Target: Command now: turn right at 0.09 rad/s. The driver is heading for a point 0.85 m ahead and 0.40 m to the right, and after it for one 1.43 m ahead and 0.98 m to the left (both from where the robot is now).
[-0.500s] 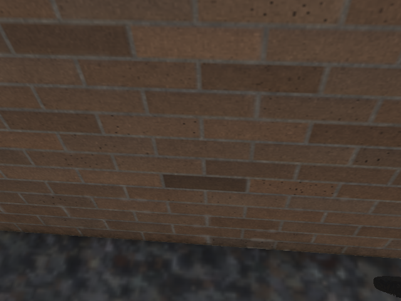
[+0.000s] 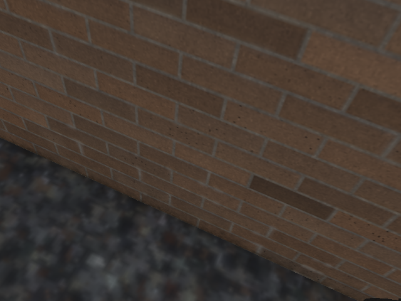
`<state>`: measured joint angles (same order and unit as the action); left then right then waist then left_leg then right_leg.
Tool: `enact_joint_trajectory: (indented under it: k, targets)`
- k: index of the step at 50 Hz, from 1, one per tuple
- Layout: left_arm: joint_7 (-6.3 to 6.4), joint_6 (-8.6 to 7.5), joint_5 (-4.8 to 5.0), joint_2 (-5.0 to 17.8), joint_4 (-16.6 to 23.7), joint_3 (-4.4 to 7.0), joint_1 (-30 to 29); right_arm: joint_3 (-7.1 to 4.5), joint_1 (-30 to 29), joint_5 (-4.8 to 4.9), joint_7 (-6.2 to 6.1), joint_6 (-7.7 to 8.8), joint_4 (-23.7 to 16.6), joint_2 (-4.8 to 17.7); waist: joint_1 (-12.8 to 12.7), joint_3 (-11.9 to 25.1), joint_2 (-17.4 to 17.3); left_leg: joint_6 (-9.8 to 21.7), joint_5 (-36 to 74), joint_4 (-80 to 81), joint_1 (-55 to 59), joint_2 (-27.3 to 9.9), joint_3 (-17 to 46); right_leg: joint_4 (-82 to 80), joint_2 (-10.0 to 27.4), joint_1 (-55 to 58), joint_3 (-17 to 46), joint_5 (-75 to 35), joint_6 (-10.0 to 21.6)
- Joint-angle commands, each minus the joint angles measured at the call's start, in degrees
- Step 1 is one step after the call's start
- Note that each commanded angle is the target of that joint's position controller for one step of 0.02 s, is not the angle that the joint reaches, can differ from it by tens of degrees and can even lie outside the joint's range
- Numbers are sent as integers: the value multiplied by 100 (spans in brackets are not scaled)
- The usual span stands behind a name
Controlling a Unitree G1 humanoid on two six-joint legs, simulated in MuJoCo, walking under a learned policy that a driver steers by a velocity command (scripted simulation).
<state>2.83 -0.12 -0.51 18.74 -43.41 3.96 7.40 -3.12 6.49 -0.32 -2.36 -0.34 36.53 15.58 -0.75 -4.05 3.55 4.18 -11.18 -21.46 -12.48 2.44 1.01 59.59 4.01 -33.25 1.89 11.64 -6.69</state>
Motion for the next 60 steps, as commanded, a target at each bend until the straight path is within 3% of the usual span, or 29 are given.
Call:
enact_joint_trajectory:
  k: [1, 4, 9, 19, 23, 24, 25, 26, 27, 30, 32, 33, 34, 36, 38, 39, 40, 41, 42, 43, 45, 47, 48, 52, 54, 57, 58, 59, 60]
  targets:
    - [-74, -39, 64, 203, 170, 15, 86, -69, -270, -130, -82, 36, -215, 555, 27, 1025, -1181, -71, 3458, 394, 707, -1202, 72, -707, 251, 738, 69, -318, 18]
    - [-10, -21, 135, 569, 343, 91, -230, -235, -174, -182, -99, -49, -60, 1101, 206, 433, -1247, 277, 2139, 671, 602, -1535, 356, -562, 217, 285, 86, 288, 77]
    - [27, -33, 68, 366, 472, 77, -265, -191, -335, -96, -84, -2, 17, 847, 159, 398, -759, 980, 2269, 571, 1074, -1992, 503, -206, 409, -329, 69, 1105, 13]
    - [-357, 40, 156, 238, 852, -55, -168, -354, -438, -54, -88, -90, 128, 1097, 63, 1238, -900, 718, 3735, -234, 1398, -2133, -541, -1653, 178, 710, -500, 1038, 391]
    - [-316, 95, 225, 641, 220, 145, 1138, -350, -434, 13, 58, 86, 296, 890, -407, 1133, -457, -112, -1466, -751, -436, -1572, -1067, -2942, -284, 2987, -782, 1404, 1200]
    - [-243, 66, 249, 980, -101, 292, 2093, -223, -939, -94, 140, 189, 154, 513, -863, 879, 436, -438, -2210, -2679, -2047, -1124, -1378, -3337, 314, 4099, 359, 1420, 1687]
    - [-283, -131, 132, 1931, 20, 507, 2222, -138, -1419, -126, 177, 378, -431, 236, -797, 735, 1430, -759, -2853, -4165, -4272, -112, -615, -4426, 1615, 4488, 4179, 2966, 2872]
    - [-280, -324, 105, 1626, 218, 479, 1658, -187, -1716, 25, 293, 598, -408, 648, -782, 532, 767, -647, -2277, -4681, -4687, -387, 577, -5113, 1813, 4239, 4405, 3680, 3003]
    - [-219, -395, 123, 1350, 359, 395, 1088, -239, -1703, 135, 354, 730, -433, 920, -453, 145, 683, -534, -1506, -4491, -4711, -530, 634, -5236, 1704, 3857, 3927, 3317, 2699]
    - [33, -360, 106, 905, 829, 262, -273, -230, -1425, -258, 72, 825, -207, 1071, 252, 161, -7, -764, -103, -3091, -2641, -271, 155, -4547, 542, 2299, 1721, -1947, 1948]
    - [58, -337, 159, 895, 902, 285, -237, -44, -1127, -265, 65, 797, -176, 538, 258, 703, -1, -857, 655, -2243, -1388, 174, -311, -3968, -14, 1748, 809, -2995, 1643]
    - [-396, -647, -310, 400, 758, -4, 114, 153, -209, -54, 272, 518, -270, -436, 765, 2048, 983, -692, 33, -3157, -125, 344, -224, -3743, -189, 1204, 600, -3492, 1640]
    - [-224, -492, 284, 708, 893, 305, -119, -10, -795, -93, 98, 609, -214, 705, 257, 603, -32, -692, 413, -1986, -1013, 175, -316, -3843, -141, 1361, 800, -2651, 1542]
    - [-143, -403, 330, 857, 859, 272, 181, 68, -1323, -37, -62, 702, -518, 542, 27, 411, 368, -680, 82, -775, -1163, 292, -175, -3695, -49, 1694, 1569, -2452, 1525]
    - [-156, -305, 221, 839, 1108, 285, -107, -45, -392, -10, -119, 729, -282, 992, 279, 1027, 765, -475, 412, -95, -447, 150, -18, -2872, -173, 2120, 1894, -2988, 1396]
    - [-197, -244, 234, 584, 1366, 202, -567, -140, 453, -46, -170, 759, -18, 1217, 664, 1505, 602, -223, 1430, 412, 622, -185, 62, -1900, -429, 1792, 1704, -3233, 1059]
    - [-402, -130, 84, -25, 1502, 7, 304, -148, 1556, -192, -305, 747, 304, 1454, 453, 2100, -500, 324, 4090, -94, 2669, -1737, 1399, -652, -1021, 639, 1461, 962, 770]
    - [-443, -167, 46, -23, 1615, -21, 882, -196, 1543, -503, -424, 655, 416, 1690, 64, 2671, -1600, 1520, 6735, -461, 3336, -3410, 3593, 839, -1301, -579, 1331, 3115, 332]
    - [-498, -106, 1, 781, 1443, 159, 1017, -230, 1609, -248, -477, 574, 532, 1503, 166, 2751, -1281, 1875, 7676, -595, 3068, -3673, 3319, 2087, -877, -633, 1363, 3021, 43]
    - [-513, -25, 57, 942, 1571, 199, 867, -254, 1409, -95, -558, 533, 583, 1531, 68, 2494, -1200, 1717, 6192, -437, 2802, -3501, 2844, 2959, -743, -992, 1370, 2583, -69]
    - [-501, 171, -165, 991, 1779, 175, 364, -178, 931, 84, -709, 455, 572, 1287, -16, 1556, -740, 916, 3227, -222, 1527, -2530, 1649, 2782, -329, -946, 1354, 1602, -25]
    - [-506, 292, -235, 531, 2013, -17, -102, -153, 960, 28, -661, 364, 606, 1329, 86, 949, -527, 742, 2355, 78, 351, -2071, 1254, 1820, -571, -353, 1062, 1216, 87]
    - [-725, 581, -107, -228, 1637, -407, -31, 328, 476, -97, 77, 934, 565, -239, 69, 1337, -1317, 968, 3250, 188, -150, -2078, 893, 1614, -145, -788, 915, 1890, -88]
    - [-815, 844, -8, 287, 1040, -195, 760, -266, -201, -280, 71, 1238, -41, 1304, 168, 893, -1257, 407, 253, 891, -1661, -1617, 879, -113, -203, 958, 384, 1564, -615]
    - [-717, 849, 106, 122, 865, -212, 896, -320, -318, -378, 11, 948, -150, 1350, 288, 671, -1480, 157, -436, 984, -2111, -1666, 797, -1758, -308, 1780, 301, 1482, -249]
    - [-677, 706, 359, 377, 425, -21, 1311, -58, 419, -528, 98, 561, -38, 699, 299, 1217, -942, 346, -294, -240, -2098, -1661, 897, -3807, -565, 3461, 205, -233, 752]
    - [-588, 603, 238, 927, 563, 215, 1471, 145, 1175, -528, 123, 615, 19, 79, 382, 1700, -362, 57, -914, -1360, -2496, -979, 347, -3449, 52, 4278, 519, -2594, 1757]
    - [-382, 444, 56, 1710, 734, 460, 1595, 382, 1133, -467, 180, 767, -514, -647, 425, 1973, 1116, -452, -2943, -2601, -3971, 30, -572, -3801, 1932, 4488, 2304, -3837, 3627]
    - [-207, 199, -268, 1264, 709, 370, 1650, 280, 314, -318, 236, 904, -562, -92, -181, 1266, 777, -513, -2549, -3752, -3535, -490, -71, -4385, 1972, 3171, 2414, -1908, 3384]
